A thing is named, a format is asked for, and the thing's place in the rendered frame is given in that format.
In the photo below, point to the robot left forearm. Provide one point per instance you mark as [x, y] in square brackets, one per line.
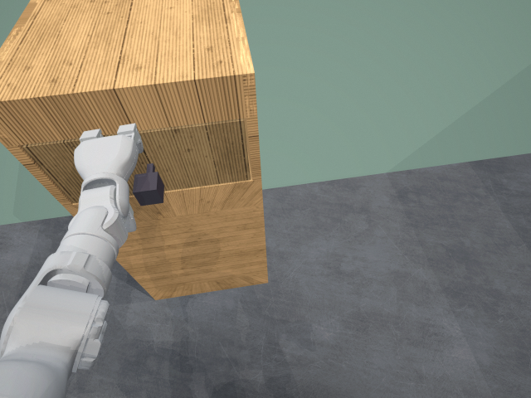
[87, 252]

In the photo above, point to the drawer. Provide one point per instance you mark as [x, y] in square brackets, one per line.
[185, 156]

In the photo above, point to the left robot upper arm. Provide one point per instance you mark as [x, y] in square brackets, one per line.
[57, 332]

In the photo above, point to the left robot hand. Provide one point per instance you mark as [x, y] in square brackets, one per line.
[116, 155]

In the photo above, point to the handle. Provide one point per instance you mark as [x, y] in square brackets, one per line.
[148, 187]

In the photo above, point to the cabinet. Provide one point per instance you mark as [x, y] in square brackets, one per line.
[70, 66]

